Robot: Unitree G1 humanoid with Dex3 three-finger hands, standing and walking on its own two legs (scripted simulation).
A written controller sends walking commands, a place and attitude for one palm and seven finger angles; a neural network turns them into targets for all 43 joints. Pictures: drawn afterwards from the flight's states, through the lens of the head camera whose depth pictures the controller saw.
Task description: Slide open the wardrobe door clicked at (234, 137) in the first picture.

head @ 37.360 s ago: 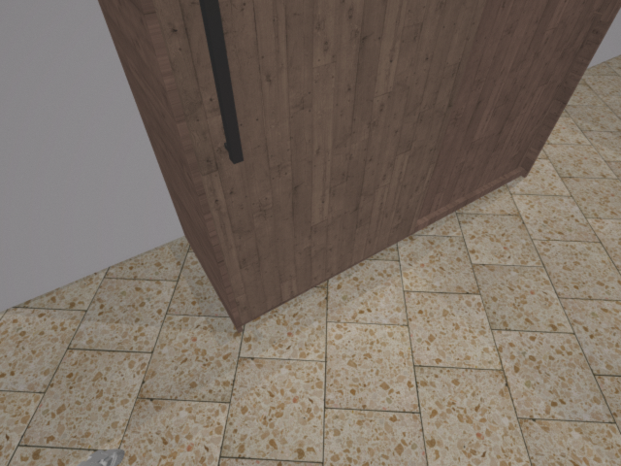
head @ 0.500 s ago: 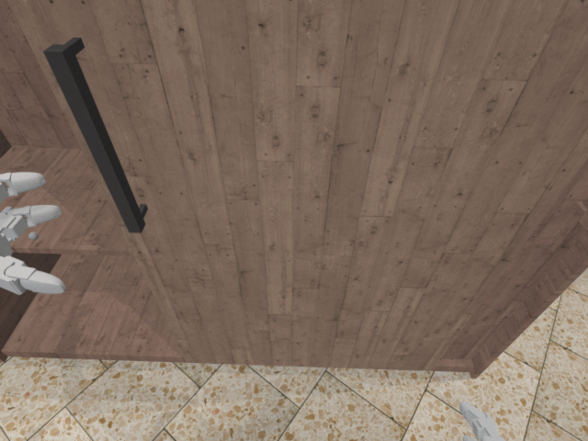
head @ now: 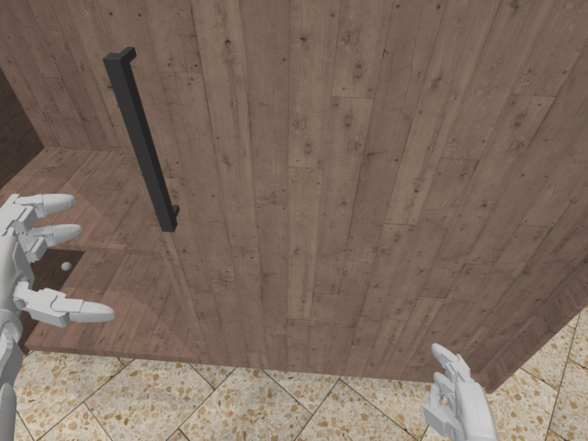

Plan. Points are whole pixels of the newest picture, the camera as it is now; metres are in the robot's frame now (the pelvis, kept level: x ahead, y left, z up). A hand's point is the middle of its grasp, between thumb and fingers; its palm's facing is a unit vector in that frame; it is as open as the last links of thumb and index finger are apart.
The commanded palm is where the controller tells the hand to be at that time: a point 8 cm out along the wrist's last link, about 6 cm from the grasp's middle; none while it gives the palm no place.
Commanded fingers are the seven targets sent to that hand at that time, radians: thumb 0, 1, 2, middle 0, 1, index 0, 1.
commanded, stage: draw the hand back to the body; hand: left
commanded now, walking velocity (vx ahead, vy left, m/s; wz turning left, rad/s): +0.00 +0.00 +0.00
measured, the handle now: (152, 151) +0.48 +0.31 +0.15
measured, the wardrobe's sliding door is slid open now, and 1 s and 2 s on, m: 0.64 0.64 0.64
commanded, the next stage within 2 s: step back with the hand held close in 0.96 s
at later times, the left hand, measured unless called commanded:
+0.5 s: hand (91, 281) +0.21 +0.25 +0.17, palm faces +0.39 -0.85 -0.35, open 9.6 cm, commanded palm +0.16 +0.29 +0.18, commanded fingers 0.00 0.79 0.85 -0.20 -0.36 -0.20 -0.36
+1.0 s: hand (128, 279) +0.22 +0.22 +0.17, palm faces +0.39 -0.85 -0.35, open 7.4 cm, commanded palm +0.18 +0.26 +0.18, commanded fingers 0.00 0.90 0.90 -0.20 -0.30 -0.20 -0.30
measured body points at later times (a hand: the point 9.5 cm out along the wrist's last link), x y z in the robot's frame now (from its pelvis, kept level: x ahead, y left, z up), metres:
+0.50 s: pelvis +0.00 +0.00 +0.01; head -0.03 +0.00 +0.46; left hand +0.19 +0.30 +0.19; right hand +0.17 -0.23 -0.07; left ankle +0.11 +0.05 -0.73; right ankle -0.04 -0.11 -0.73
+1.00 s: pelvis +0.02 -0.03 +0.01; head -0.01 -0.04 +0.46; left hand +0.20 +0.26 +0.19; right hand +0.21 -0.25 -0.07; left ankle +0.11 +0.05 -0.73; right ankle -0.04 -0.11 -0.73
